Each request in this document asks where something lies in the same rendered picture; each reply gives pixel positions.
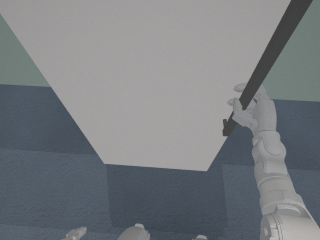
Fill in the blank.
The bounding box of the robot left shin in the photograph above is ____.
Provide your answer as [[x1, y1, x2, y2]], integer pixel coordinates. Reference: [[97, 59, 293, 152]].
[[135, 223, 145, 229]]

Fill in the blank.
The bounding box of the handle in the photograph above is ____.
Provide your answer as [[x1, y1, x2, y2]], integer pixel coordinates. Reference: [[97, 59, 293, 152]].
[[222, 0, 313, 137]]

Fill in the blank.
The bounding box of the left robot hand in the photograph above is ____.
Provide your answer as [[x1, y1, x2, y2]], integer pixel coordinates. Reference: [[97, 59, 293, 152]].
[[62, 226, 87, 240]]

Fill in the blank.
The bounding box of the fridge door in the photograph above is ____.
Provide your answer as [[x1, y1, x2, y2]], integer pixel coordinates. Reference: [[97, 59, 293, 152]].
[[0, 0, 291, 172]]

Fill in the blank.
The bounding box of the right robot hand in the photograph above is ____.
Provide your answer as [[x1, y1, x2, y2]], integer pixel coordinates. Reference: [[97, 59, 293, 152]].
[[227, 83, 277, 136]]

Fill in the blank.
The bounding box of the right robot forearm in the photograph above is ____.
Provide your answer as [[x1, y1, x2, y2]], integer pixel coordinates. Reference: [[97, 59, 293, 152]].
[[251, 130, 320, 230]]

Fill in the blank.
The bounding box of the right robot upper arm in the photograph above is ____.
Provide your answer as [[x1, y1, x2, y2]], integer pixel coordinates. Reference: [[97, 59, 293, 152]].
[[259, 212, 320, 240]]

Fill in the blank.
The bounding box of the robot left thigh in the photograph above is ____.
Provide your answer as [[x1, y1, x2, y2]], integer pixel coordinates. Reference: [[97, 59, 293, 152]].
[[117, 226, 150, 240]]

